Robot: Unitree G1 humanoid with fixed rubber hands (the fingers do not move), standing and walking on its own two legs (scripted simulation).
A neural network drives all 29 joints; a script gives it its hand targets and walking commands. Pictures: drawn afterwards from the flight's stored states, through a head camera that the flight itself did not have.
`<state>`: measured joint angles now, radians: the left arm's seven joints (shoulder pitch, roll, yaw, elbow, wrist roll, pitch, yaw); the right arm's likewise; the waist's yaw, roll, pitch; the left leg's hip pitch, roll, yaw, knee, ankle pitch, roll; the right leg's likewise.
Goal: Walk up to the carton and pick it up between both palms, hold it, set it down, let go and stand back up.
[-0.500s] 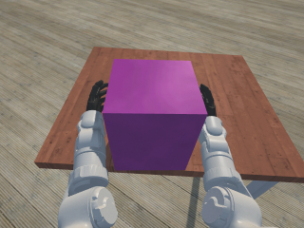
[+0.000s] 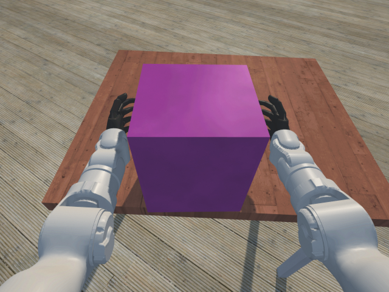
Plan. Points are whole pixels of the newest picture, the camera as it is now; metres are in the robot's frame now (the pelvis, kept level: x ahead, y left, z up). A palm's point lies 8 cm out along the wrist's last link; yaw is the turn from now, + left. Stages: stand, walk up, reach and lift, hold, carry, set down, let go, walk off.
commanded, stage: set down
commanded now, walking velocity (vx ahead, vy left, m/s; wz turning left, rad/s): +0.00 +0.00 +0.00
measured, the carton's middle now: (194, 142) +0.41 +0.04 +0.09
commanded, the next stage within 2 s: none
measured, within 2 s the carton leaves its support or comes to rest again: neither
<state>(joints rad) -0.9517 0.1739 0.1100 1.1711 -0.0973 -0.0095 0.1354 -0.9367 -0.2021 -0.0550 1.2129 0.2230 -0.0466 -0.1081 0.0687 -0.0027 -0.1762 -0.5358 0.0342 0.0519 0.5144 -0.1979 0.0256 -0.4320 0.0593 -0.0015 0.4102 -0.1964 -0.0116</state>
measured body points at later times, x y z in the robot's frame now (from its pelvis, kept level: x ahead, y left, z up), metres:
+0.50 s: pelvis -0.01 -0.02 +0.00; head +0.02 +0.00 +0.45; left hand +0.44 +0.23 +0.18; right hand +0.46 -0.17 +0.18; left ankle +0.02 +0.09 -0.74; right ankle -0.01 -0.11 -0.74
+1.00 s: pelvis -0.01 -0.03 +0.01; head -0.01 -0.01 +0.46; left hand +0.43 +0.24 +0.26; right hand +0.46 -0.19 +0.25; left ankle +0.02 +0.09 -0.74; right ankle -0.01 -0.11 -0.74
